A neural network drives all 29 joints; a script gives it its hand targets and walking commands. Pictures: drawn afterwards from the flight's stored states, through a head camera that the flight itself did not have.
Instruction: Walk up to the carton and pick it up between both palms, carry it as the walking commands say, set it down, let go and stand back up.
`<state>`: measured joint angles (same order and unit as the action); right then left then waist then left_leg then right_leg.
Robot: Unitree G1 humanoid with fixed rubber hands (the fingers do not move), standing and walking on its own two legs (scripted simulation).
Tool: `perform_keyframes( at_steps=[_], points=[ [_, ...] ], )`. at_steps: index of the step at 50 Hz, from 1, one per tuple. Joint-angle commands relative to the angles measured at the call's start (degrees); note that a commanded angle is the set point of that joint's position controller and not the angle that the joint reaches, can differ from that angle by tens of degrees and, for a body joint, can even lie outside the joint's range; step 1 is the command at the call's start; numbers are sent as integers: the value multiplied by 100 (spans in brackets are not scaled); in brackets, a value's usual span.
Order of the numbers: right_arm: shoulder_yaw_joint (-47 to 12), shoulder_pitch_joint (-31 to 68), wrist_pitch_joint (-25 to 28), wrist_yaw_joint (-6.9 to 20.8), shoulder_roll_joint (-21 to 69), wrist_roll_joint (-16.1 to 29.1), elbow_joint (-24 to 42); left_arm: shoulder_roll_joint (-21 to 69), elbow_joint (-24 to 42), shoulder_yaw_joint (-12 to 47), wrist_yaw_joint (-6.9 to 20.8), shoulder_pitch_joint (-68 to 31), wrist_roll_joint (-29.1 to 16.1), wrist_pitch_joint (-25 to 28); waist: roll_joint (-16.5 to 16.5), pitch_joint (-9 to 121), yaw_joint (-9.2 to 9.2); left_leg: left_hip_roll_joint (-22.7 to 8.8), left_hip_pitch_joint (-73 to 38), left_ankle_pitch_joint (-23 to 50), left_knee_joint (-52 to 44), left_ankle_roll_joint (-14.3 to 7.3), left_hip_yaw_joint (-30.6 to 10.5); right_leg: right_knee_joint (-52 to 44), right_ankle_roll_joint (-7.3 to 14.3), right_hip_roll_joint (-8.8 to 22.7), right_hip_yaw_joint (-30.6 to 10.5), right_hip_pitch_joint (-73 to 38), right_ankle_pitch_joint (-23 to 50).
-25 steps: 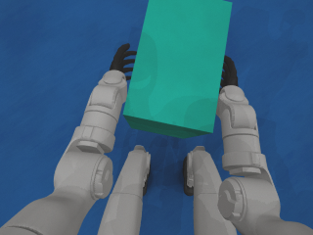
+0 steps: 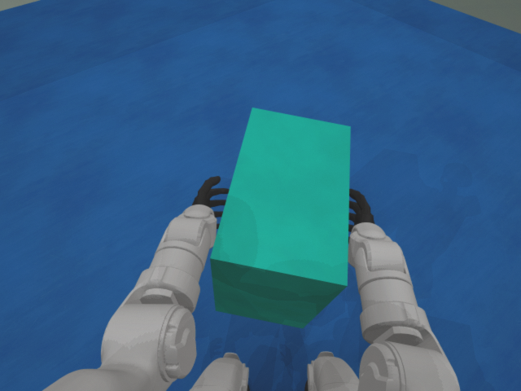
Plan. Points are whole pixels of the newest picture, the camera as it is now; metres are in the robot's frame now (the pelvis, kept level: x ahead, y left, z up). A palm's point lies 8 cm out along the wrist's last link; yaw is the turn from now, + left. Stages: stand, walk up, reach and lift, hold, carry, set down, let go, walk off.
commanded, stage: reach and lift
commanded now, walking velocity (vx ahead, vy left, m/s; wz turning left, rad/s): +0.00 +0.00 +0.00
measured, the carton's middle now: (278, 224) +0.40 -0.02 -0.03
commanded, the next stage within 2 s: none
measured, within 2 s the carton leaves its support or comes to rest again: neither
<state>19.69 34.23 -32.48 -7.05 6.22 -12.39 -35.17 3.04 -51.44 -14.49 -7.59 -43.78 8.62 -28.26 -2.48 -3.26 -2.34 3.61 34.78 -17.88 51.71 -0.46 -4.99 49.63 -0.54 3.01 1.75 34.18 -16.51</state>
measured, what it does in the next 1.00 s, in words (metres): shifts its weight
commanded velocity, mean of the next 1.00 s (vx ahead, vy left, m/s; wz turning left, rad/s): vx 0.00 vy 0.00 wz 0.00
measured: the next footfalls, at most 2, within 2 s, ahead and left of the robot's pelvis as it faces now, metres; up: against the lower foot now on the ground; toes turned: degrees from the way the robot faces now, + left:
none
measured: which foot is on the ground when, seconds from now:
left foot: down 0.00-1.00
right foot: down 0.00-1.00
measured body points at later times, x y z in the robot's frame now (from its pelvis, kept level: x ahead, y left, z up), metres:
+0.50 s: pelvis +0.05 -0.01 +0.04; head +0.00 -0.02 +0.48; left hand +0.39 +0.09 +0.08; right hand +0.35 -0.18 +0.07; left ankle +0.09 +0.11 -0.69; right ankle +0.10 -0.15 -0.69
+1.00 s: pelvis +0.05 -0.01 +0.04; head -0.01 -0.01 +0.49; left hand +0.39 +0.10 +0.09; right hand +0.36 -0.17 +0.09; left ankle +0.09 +0.11 -0.69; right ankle +0.10 -0.15 -0.69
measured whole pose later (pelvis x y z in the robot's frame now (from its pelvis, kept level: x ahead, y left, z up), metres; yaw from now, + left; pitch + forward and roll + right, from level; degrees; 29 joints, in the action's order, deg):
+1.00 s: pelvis +0.05 -0.01 +0.04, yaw +0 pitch -8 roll +0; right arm 21.1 24.8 -43.6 -6.1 11.6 -15.0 -24.8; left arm 7.2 -36.8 -15.3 -4.3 -30.1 11.8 -40.5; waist -0.8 0.4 -2.7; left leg 2.8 10.4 -15.5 34.1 -0.3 -5.0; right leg 33.7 -1.2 2.7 1.6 10.7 -14.8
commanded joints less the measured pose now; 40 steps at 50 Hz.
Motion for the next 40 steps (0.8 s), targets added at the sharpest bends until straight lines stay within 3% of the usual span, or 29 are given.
perform_keyframes(
  at_steps=[1, 4, 6, 8, 9, 10, 11, 12, 13, 14, 15, 16, 17, 18, 20, 24, 25, 26, 27, 28, 30, 31, 32, 33, 34, 36, 38, 39, 40],
  points=[
    [-2157, 4684, 401, 1725, 6803, 710, 234, 7558, 933, 1776, 2163, -4239, -814, 331, 284, 3464, -930, 297, -903, -1327, -1666, -82, -7, -1370, 154, -966, -452, -2170, -739],
    [-1943, 4437, 258, 1780, 6692, 597, -168, 7252, 499, 1612, 2154, -4149, -719, 242, 172, 3251, -791, 232, -1052, -1298, -1905, -136, 19, -1470, 67, -901, -448, -2305, -638],
    [-1787, 4391, 126, 1729, 6595, 468, -291, 7072, 327, 1228, 2215, -4012, -640, 168, 597, 2567, -761, 258, -796, -1282, -2042, -211, 24, -1691, 84, -894, -418, -2425, -689],
    [-2223, 4550, 102, 1745, 6827, 861, 346, 7140, 729, 1539, 2239, -3718, -718, 128, 218, 3381, -528, 303, -1319, -492, -2028, -257, 108, -1735, 57, -888, -426, -2956, 60],
    [-2320, 4451, 18, 1701, 6829, 857, 508, 7105, 484, 1467, 2260, -3634, -754, 37, 609, 3087, -529, 338, -1322, -258, -2139, -292, 120, -1878, -18, -858, -450, -3046, 238],
    [-2684, 4187, -23, 1731, 6999, 969, 752, 7257, 1183, 1942, 2254, -3548, -893, 49, 629, 3883, -505, 321, -1971, 586, -2036, -239, 110, -1847, -36, -911, -383, -3281, 980],
    [-2740, 4349, 2, 1684, 6895, 1038, 932, 7304, 1048, 1978, 2289, -3631, -1027, 66, 774, 3975, -594, 315, -1877, 753, -1929, -255, 55, -1807, -72, -882, -493, -3341, 1252],
    [-2869, 4106, -100, 1684, 7023, 1176, 916, 6945, 1450, 2014, 2255, -3630, -1032, 82, 835, 3714, -491, 294, -2008, 986, -2048, -329, 13, -1843, -135, -850, -478, -3354, 1621],
    [-3210, 3992, -122, 1675, 6957, 1318, 1311, 7418, 1660, 2491, 2229, -3359, -1250, -53, 619, 4187, -627, 326, -2264, 1387, -1987, -222, 29, -1876, -85, -894, -497, -3700, 2047],
    [-3192, 4031, -136, 1653, 6936, 1299, 1354, 7214, 1756, 2431, 2229, -3222, -1202, -18, 667, 4230, -558, 323, -2192, 1520, -2035, -267, -41, -1897, -113, -879, -525, -3812, 2154],
    [-3748, 3950, -190, 1665, 7134, 1596, 1825, 7382, 2453, 2794, 2138, -3073, -1381, -25, 638, 4550, -352, 340, -2597, 1965, -2041, -229, -49, -1900, -130, -869, -558, -4000, 2496],
    [-3505, 3450, -299, 1645, 6809, 1340, 1552, 7236, 1983, 2584, 2120, -2665, -1188, -158, 842, 4010, -483, 293, -2781, 1978, -2146, -211, -74, -2016, -168, -875, -471, -3543, 2477],
    [-3341, 3569, -345, 1611, 6705, 1277, 1576, 7093, 1736, 2224, 2119, -2275, -983, -236, 849, 3233, -287, 314, -2108, 1423, -2170, -269, -19, -2071, -211, -801, -486, -3500, 1953],
    [-3401, 3515, -448, 1629, 6745, 1308, 1462, 6987, 1993, 2274, 2078, -2575, -1071, -244, 1000, 2977, -282, 241, -2262, 1296, -2309, -288, -91, -2120, -160, -811, -532, -3349, 1789],
    [-3412, 3007, -663, 1620, 6785, 1261, 1265, 6756, 2285, 2550, 2059, -2534, -1008, -439, 578, 3125, -302, 250, -2443, 1318, -2427, -211, -97, -2307, -142, -800, -482, -3544, 1779],
    [-3487, 3279, -764, 1617, 6519, 1404, 1682, 6727, 2532, 2826, 2040, -2807, -1265, -595, 487, 2808, -290, 213, -2436, 1159, -2481, -140, -51, -2366, -128, -791, -520, -3604, 1554],
    [-3442, 3264, -830, 1619, 6609, 1333, 1502, 6577, 2304, 2416, 2047, -2469, -1124, -605, 593, 2609, 27, 141, -2447, 1177, -2500, -229, -77, -2346, -122, -684, -556, -3355, 1525],
    [-3958, 3500, -792, 1616, 6790, 1617, 2016, 6778, 2588, 2656, 2043, -2254, -1249, -587, 744, 3259, 131, 222, -2722, 1691, -2450, -226, -3, -2353, -193, -696, -549, -3842, 1996],
    [-3829, 2839, -872, 1607, 6755, 1518, 1700, 6673, 2926, 2975, 2031, -2345, -1334, -600, 718, 3471, -159, 206, -2943, 2009, -2464, -170, -33, -2353, -190, -739, -546, -3935, 2431],
    [-3636, 3084, -976, 1557, 6706, 1386, 1608, 6511, 2364, 2376, 1998, -2134, -1060, -725, 854, 2501, 80, 178, -2469, 1529, -2571, -234, -22, -2428, -210, -676, -572, -3781, 1963],
    [-3458, 2907, -1008, 1586, 6499, 1349, 1269, 6269, 2610, 2420, 2023, -2474, -1102, -746, 737, 1998, 2, 121, -2498, 1223, -2650, -193, -23, -2519, -167, -671, -520, -3454, 1621],
    [-3679, 3392, -959, 1572, 6556, 1443, 1701, 6428, 2512, 2419, 2036, -2270, -1096, -792, 835, 2285, 94, 136, -2553, 1250, -2606, -185, 8, -2523, -190, -655, -538, -3733, 1573],
    [-3605, 3569, -923, 1577, 6595, 1444, 1580, 6494, 2647, 2440, 2010, -2686, -1120, -753, 616, 2570, 206, 100, -2677, 1151, -2571, -164, -34, -2463, -107, -665, -562, -3461, 1277],
    [-3688, 3482, -978, 1574, 6708, 1488, 1477, 6253, 2534, 2254, 1967, -2436, -1033, -772, 743, 2432, 433, 88, -2600, 1142, -2654, -200, -41, -2531, -131, -642, -580, -3609, 1223],
    [-3412, 3334, -1059, 1594, 6683, 1335, 1109, 6226, 2441, 2023, 1943, -2363, -821, -852, 570, 2063, 390, 141, -2429, 713, -2686, -155, 97, -2620, -156, -633, -562, -3533, 764],
    [-3385, 3747, -1011, 1625, 6656, 1368, 1067, 6098, 2239, 2038, 1953, -2866, -905, -827, 688, 2032, 360, 103, -2279, 377, -2687, -169, 59, -2612, -125, -661, -608, -3364, 370],
    [-3489, 3993, -904, 1650, 6656, 1466, 1344, 6214, 2225, 2088, 1940, -2754, -922, -780, 588, 2279, 526, 115, -2273, 514, -2653, -146, 119, -2554, -109, -677, -595, -3530, 671],
    [-3345, 3850, -951, 1682, 6683, 1410, 1166, 6387, 2436, 2247, 1918, -2946, -903, -798, 555, 2301, 413, 79, -2403, 578, -2645, -92, 41, -2539, -77, -743, -567, -3354, 650],
    [-3387, 3847, -928, 1668, 6695, 1400, 1104, 6498, 2312, 2092, 1893, -2803, -863, -828, 364, 2214, 477, 147, -2313, 591, -2656, -53, 178, -2562, -99, -708, -547, -3558, 698]
  ],
)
